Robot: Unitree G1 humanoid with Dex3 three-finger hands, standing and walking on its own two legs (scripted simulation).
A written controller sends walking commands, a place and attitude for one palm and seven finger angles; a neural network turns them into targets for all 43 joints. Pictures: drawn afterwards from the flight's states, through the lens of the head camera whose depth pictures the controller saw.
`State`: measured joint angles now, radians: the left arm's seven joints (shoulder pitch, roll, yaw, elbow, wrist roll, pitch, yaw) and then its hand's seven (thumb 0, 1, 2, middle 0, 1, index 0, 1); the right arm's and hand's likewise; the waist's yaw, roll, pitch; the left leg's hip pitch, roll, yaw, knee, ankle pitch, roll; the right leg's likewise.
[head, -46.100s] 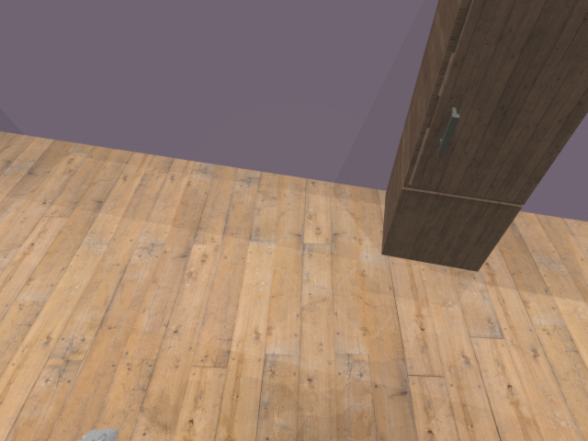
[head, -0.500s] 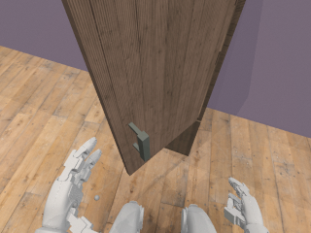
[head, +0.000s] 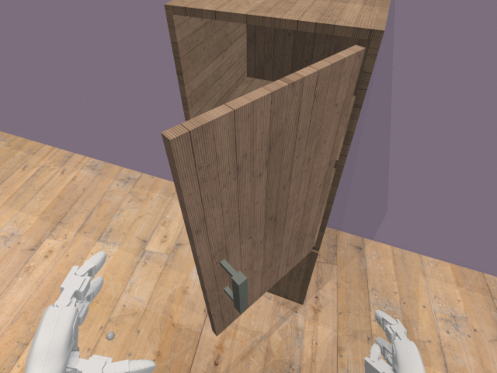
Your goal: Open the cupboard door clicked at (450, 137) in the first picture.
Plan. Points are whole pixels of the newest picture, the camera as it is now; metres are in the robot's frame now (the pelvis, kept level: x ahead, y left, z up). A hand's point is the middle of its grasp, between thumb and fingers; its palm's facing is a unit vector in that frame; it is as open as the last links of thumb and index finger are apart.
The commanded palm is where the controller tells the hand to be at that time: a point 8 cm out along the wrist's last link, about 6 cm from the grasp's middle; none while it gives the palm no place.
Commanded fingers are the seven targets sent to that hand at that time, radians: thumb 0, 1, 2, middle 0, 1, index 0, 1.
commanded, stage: draw the hand back to the body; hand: left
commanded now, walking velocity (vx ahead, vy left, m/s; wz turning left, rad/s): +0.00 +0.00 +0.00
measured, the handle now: (233, 286) +0.30 +0.06 -0.05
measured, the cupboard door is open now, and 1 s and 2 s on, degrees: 63 63 63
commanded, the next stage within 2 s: step back with the hand held close in 0.86 s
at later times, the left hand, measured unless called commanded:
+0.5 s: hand (23, 246) +0.20 +0.26 +0.21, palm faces +0.46 -0.79 -0.40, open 8.9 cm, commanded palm +0.15 +0.29 +0.22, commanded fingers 0.00 0.90 0.90 -0.20 -0.30 -0.20 -0.30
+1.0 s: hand (26, 254) +0.19 +0.25 +0.21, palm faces +0.46 -0.80 -0.38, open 7.4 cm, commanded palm +0.15 +0.28 +0.22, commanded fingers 0.00 0.90 0.90 -0.20 -0.30 -0.20 -0.30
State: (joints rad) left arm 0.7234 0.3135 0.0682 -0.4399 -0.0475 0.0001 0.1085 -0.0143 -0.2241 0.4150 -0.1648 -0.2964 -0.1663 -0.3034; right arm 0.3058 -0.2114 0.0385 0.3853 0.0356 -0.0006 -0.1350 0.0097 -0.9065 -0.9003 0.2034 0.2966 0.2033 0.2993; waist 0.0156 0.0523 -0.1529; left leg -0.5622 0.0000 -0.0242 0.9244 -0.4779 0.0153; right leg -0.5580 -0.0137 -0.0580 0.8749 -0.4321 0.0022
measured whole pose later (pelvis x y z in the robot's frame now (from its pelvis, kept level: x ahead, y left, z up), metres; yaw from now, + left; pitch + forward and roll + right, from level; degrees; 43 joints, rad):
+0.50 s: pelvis +0.01 +0.00 +0.04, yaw -1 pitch -3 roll -1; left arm 0.49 0.36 0.33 -0.44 -0.07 -0.05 0.13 0.00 0.63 0.78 -0.20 -0.30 -0.20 -0.30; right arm 0.22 -0.23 0.05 0.59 0.01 -0.12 -0.10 0.01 -0.91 -0.90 0.21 0.30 0.21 0.30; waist 0.07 0.06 -0.02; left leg -0.15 0.00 0.00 0.53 -0.32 0.01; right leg -0.16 -0.01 -0.04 0.50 -0.28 0.00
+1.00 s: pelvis +0.00 -0.01 +0.05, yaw -1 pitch -6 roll +0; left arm 0.46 0.33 0.34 -0.39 -0.06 -0.08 0.12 0.01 0.88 0.89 -0.21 -0.30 -0.21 -0.30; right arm 0.20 -0.22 0.02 0.65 0.00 -0.13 -0.09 0.01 -0.91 -0.90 0.20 0.30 0.20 0.30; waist 0.07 0.06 0.02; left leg -0.07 0.01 0.00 0.42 -0.25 0.00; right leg -0.09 0.01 -0.03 0.40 -0.21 -0.01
